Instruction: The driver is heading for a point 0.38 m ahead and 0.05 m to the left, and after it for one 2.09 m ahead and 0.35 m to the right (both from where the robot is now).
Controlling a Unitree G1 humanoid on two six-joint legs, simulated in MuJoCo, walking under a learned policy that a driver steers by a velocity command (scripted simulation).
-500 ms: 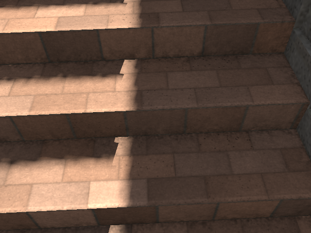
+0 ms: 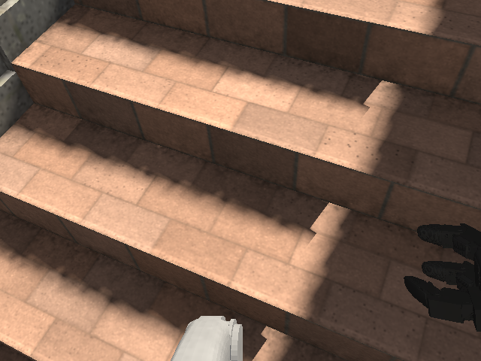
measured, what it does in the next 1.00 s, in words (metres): climbs: left foot 0.15 m higher, then right foot 0.15 m higher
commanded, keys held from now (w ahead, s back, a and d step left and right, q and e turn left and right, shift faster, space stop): q+shift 0.20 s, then w+q+shift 0.06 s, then e+shift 0.74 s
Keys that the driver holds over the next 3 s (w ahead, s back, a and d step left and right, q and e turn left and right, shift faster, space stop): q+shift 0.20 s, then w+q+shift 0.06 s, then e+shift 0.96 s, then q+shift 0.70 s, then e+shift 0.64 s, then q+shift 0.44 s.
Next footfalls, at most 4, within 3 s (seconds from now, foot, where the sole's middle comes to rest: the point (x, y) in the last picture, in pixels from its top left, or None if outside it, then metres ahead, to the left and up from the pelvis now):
0.16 left None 0.30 0.07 -0.63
0.86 right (365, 291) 0.49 -0.20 -0.48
1.68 left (296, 256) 0.57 -0.05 -0.48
2.26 right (450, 173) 0.68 -0.37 -0.32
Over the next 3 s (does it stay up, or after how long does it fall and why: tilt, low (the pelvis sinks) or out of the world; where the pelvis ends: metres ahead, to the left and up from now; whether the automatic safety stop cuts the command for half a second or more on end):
stays up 0.69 -0.27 0.45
